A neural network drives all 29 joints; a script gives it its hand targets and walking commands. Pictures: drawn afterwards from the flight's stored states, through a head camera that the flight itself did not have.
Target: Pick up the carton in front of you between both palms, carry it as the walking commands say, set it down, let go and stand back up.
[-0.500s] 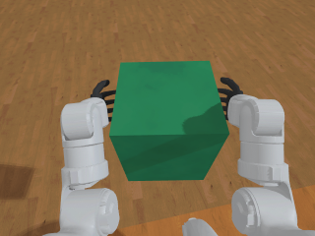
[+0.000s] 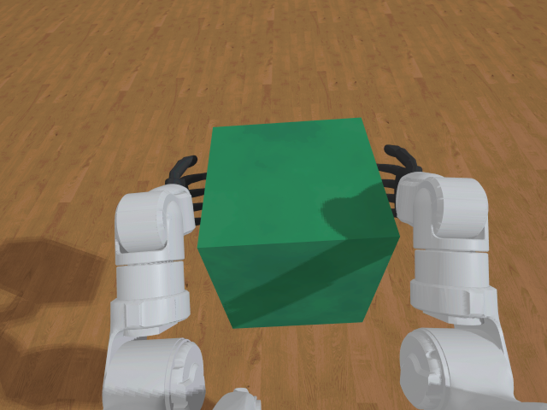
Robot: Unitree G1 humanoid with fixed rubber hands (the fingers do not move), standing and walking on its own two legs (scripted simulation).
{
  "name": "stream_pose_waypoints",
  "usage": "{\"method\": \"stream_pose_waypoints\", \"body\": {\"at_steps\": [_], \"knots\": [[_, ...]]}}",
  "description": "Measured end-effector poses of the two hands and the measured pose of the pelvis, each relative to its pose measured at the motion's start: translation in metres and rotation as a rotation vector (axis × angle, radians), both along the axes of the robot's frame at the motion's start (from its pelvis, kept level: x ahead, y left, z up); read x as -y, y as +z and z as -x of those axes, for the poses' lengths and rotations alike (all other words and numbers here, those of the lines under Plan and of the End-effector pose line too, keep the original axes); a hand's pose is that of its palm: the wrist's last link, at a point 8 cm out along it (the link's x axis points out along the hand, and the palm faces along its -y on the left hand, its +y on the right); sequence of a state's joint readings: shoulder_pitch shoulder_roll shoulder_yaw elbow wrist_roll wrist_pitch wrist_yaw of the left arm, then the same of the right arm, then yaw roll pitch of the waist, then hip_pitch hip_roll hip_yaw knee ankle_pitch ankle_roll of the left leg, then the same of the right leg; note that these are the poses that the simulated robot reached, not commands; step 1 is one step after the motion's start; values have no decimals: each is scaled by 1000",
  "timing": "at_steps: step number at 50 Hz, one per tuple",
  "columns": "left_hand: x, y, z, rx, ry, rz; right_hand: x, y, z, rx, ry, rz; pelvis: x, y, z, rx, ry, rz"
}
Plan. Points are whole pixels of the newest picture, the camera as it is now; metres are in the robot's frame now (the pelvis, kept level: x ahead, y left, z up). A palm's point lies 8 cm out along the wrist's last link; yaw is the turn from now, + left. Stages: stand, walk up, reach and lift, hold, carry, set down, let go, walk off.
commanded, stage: carry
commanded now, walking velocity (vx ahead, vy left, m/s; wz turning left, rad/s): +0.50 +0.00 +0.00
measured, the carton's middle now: (292, 230) +0.38 +0.02 +0.05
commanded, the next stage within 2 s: none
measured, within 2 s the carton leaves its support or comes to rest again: neither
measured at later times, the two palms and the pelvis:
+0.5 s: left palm (214, 113) +0.63 +0.17 +0.08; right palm (373, 113) +0.61 -0.13 +0.09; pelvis +0.33 +0.04 +0.01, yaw -4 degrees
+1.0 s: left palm (250, 42) +0.90 +0.12 +0.09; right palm (374, 37) +0.91 -0.18 +0.08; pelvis +0.65 -0.03 +0.01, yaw +0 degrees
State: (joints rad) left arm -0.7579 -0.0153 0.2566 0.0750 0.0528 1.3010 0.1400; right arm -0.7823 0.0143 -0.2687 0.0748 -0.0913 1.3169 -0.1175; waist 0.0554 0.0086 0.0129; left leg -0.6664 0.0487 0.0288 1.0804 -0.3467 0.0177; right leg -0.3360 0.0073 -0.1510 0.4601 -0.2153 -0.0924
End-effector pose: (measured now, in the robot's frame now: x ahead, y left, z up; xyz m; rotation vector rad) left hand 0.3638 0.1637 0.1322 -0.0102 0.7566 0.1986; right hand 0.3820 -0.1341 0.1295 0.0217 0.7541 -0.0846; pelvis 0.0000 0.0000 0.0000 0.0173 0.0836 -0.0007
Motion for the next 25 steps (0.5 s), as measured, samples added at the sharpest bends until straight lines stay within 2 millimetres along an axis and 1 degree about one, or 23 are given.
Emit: {"method": "stream_pose_waypoints", "body": {"at_steps": [4,7,11,13,14,17,20,23,25], "knots": [[4,-2,-50,-6,-16,5,4,-3,-43,-6,-25,1,-4,6,-53,-10,-5,-3],[5,-8,-90,-5,-41,-2,5,-8,-77,-5,-41,8,-11,4,-96,-7,-11,1],[-1,-21,-146,11,-68,1,0,-18,-126,12,-60,22,-23,-7,-160,1,-18,12],[-6,-31,-175,26,-83,9,-5,-25,-151,26,-75,34,-31,-17,-193,13,-39,14],[-8,-37,-187,23,-90,18,-7,-29,-160,23,-82,43,-33,-18,-207,14,-46,3],[-11,-53,-213,-32,-101,39,-11,-44,-178,-31,-112,45,-40,-9,-241,8,-64,15],[-11,-60,-233,-65,-100,66,-11,-52,-190,-65,-156,26,-43,3,-275,1,-71,36],[-7,-58,-254,-38,-91,99,-8,-47,-207,-36,-196,8,-44,10,-309,-3,-67,50],[-4,-52,-270,-2,-88,102,-5,-39,-224,0,-186,18,-42,13,-334,-2,-64,54]]}}
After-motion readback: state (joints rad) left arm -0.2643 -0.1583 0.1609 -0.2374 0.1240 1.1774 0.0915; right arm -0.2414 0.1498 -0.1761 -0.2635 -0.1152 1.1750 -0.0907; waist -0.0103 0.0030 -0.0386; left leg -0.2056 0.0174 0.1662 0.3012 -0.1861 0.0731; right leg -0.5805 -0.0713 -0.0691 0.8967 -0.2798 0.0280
